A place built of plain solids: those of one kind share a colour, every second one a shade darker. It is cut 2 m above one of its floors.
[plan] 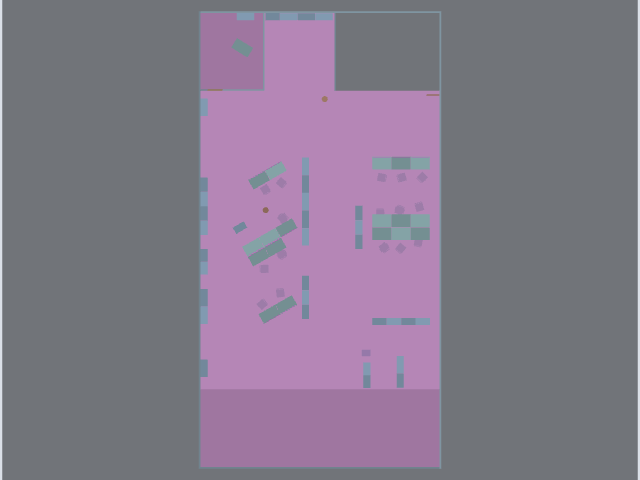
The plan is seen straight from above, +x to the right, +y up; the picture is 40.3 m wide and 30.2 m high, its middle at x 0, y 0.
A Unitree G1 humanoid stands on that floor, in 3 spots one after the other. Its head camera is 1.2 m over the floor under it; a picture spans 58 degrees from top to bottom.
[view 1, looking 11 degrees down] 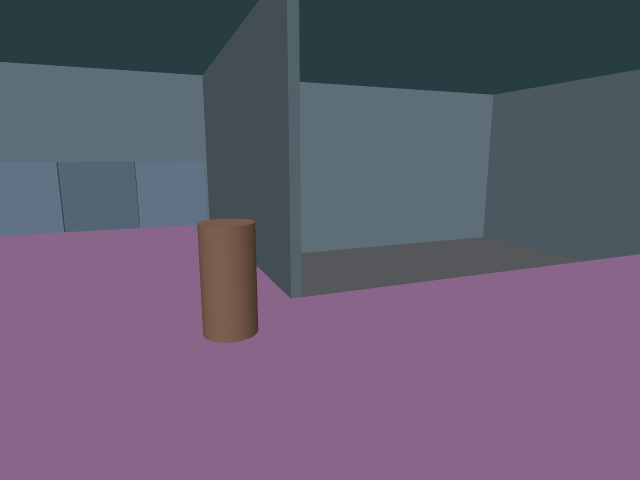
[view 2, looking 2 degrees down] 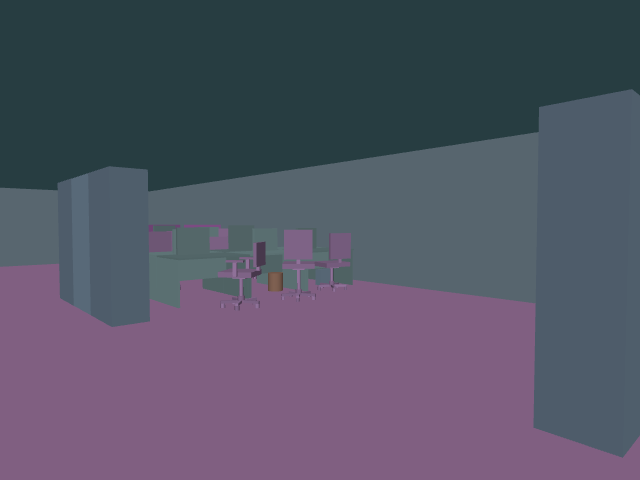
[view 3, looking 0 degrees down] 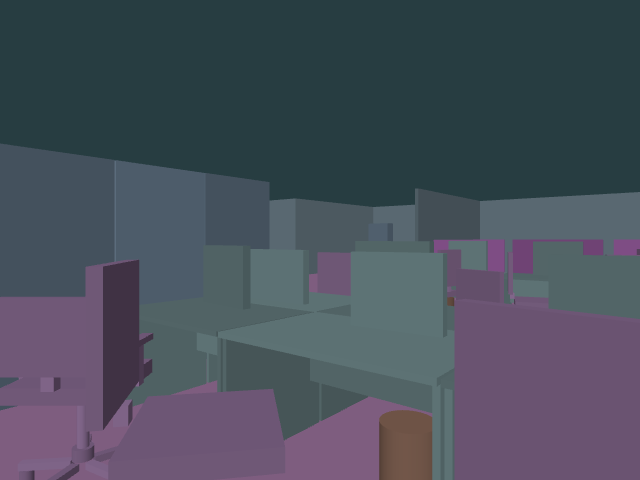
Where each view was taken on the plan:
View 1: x -0.19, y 6.01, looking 68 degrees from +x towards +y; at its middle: wall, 9.10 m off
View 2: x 0.67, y -5.93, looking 48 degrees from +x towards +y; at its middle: wall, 10.26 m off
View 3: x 6.33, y -1.42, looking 129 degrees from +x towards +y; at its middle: wall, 15.59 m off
